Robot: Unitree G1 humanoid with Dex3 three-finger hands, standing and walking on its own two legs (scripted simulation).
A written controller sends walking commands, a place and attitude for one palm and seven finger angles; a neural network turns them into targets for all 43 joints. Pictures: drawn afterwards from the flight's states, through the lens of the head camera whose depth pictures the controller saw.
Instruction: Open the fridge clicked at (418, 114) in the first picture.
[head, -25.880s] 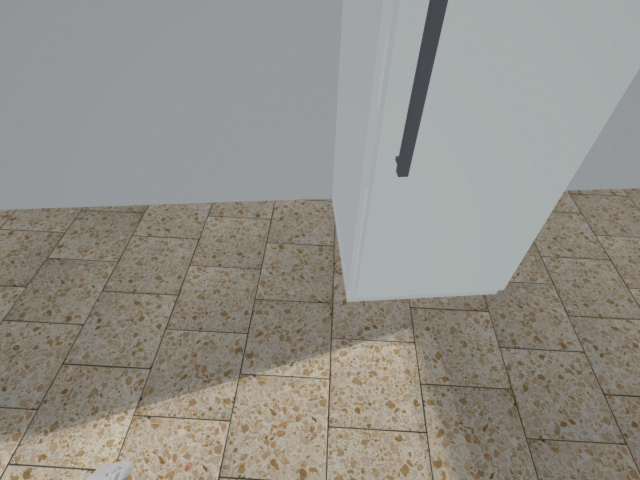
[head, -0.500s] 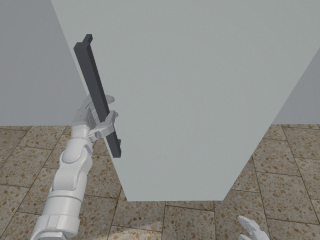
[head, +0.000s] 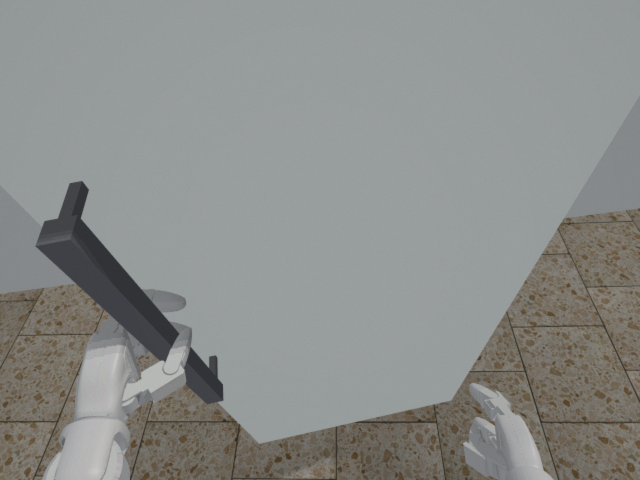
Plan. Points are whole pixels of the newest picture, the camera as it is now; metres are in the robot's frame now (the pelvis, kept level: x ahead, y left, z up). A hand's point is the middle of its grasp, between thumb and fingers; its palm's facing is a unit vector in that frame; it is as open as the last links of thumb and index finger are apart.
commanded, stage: walk backward, drawing the door open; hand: left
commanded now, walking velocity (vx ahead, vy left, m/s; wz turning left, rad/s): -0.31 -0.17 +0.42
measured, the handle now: (165, 322) +0.27 +0.20 +0.08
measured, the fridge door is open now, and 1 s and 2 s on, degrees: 5 34 75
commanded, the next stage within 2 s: stop walking and hold the door back in 1.80 s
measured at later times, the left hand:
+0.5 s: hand (200, 430) +0.16 +0.13 +0.08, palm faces +0.57 -0.75 -0.33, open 6.6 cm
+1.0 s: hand out of the picture +0.03 +0.01 +0.08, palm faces +0.78 -0.57 -0.27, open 6.4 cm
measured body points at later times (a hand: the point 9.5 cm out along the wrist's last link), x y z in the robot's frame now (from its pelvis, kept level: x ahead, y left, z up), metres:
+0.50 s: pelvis -0.01 -0.15 -0.04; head +0.02 -0.17 +0.41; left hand +0.13 +0.16 +0.10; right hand +0.21 -0.32 -0.14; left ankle +0.04 +0.07 -0.76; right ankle -0.02 -0.31 -0.75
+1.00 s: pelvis -0.05 -0.32 -0.01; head -0.04 -0.29 +0.43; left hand -0.01 +0.03 +0.10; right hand +0.22 -0.40 -0.10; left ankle -0.09 -0.17 -0.76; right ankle +0.10 -0.41 -0.68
